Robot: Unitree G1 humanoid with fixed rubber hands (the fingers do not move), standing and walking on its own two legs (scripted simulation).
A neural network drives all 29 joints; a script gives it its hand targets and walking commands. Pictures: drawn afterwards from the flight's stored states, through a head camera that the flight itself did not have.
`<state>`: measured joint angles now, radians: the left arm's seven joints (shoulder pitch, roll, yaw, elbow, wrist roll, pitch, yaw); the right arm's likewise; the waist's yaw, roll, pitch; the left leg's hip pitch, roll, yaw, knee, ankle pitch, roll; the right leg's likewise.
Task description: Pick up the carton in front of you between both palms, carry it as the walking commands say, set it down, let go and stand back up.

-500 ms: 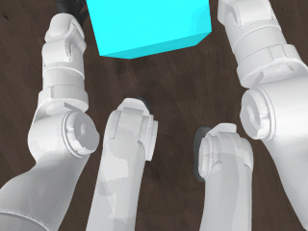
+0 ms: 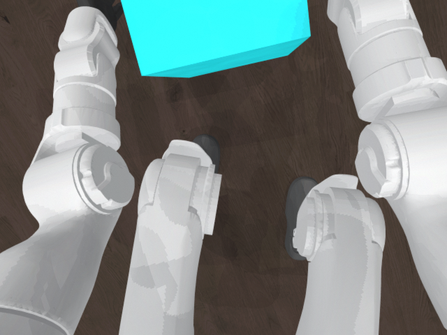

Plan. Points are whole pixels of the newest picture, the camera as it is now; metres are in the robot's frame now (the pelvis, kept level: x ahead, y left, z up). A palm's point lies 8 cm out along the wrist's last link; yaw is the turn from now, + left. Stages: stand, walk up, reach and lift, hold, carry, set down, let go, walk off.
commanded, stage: set down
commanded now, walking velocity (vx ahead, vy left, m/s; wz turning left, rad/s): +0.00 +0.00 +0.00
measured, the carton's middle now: out of the picture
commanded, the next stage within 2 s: let go in 1.30 s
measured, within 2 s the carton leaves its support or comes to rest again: neither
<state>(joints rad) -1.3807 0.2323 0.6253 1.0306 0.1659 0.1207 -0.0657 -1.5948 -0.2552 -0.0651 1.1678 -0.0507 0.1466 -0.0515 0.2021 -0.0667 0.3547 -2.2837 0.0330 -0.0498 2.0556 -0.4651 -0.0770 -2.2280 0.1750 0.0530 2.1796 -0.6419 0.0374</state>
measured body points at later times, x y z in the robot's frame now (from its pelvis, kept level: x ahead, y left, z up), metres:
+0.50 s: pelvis -0.01 +0.01 +0.02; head +0.35 +0.07 +0.27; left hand +0.48 +0.35 -0.13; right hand +0.61 +0.00 -0.12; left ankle +0.14 +0.14 -0.35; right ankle +0.09 -0.11 -0.35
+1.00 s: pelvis +0.02 +0.01 +0.13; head +0.35 +0.06 +0.43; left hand +0.48 +0.36 +0.03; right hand +0.62 -0.01 +0.02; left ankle +0.14 +0.14 -0.35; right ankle +0.09 -0.11 -0.35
